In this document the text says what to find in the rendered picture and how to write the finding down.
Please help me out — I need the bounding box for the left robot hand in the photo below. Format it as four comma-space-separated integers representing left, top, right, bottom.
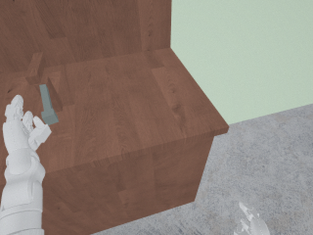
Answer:
3, 95, 52, 155

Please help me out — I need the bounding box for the left robot forearm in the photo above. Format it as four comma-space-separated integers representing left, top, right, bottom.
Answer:
0, 148, 46, 235

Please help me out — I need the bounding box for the tap lever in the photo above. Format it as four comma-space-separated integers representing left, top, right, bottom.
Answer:
39, 84, 59, 125

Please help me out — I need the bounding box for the right robot hand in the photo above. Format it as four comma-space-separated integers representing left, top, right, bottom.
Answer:
234, 201, 270, 235

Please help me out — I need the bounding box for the counter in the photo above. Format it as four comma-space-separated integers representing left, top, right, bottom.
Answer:
0, 0, 230, 235

